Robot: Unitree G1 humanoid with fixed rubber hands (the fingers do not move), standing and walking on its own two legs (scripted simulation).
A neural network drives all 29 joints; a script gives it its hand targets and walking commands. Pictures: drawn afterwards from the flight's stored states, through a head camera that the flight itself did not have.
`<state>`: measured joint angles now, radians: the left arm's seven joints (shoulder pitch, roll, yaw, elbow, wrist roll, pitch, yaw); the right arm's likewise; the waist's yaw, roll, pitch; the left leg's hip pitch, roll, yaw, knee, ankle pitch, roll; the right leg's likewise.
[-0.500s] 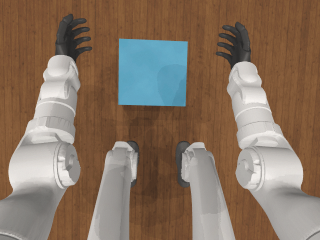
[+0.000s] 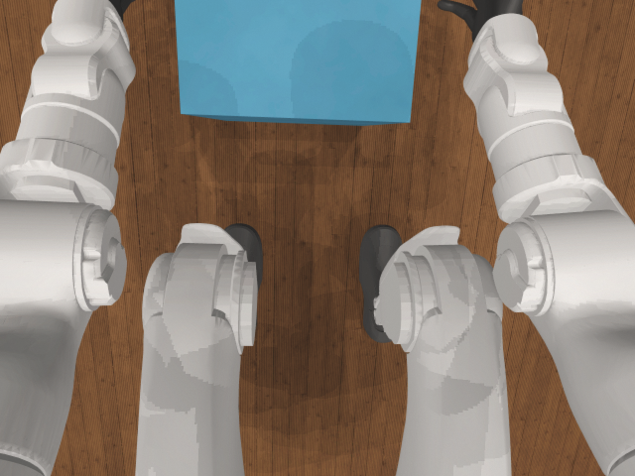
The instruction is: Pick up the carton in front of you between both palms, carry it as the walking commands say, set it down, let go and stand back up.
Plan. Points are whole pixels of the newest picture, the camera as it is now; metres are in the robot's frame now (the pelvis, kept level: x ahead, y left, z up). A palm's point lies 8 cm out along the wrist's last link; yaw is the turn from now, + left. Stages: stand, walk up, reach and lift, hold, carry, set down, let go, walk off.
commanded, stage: reach and lift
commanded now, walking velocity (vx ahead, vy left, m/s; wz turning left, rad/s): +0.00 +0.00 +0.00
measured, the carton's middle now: (298, 32) +0.52 +0.03 -0.26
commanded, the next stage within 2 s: none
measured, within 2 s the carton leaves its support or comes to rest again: leaves its support in 0.86 s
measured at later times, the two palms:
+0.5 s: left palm (127, 7) +0.52 +0.20 -0.19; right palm (473, 16) +0.53 -0.14 -0.19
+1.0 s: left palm out of the picture +0.52 +0.18 -0.16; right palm out of the picture +0.53 -0.12 -0.15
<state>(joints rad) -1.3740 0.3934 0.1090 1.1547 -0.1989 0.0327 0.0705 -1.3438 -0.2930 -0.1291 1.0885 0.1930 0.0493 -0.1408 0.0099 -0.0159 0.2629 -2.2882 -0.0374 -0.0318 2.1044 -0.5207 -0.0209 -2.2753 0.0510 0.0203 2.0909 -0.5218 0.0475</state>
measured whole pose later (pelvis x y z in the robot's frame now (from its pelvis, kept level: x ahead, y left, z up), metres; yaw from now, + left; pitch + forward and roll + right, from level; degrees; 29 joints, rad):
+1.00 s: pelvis +0.01 +0.00 -0.02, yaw +1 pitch +37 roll +0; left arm -1.26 0.25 0.10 0.96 -0.18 0.15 0.15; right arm -1.25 -0.19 -0.16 0.94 0.17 0.14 -0.21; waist 0.02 -0.04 0.21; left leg -2.28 -0.07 -0.04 2.21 -0.57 -0.05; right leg -2.28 0.10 0.05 2.20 -0.57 0.07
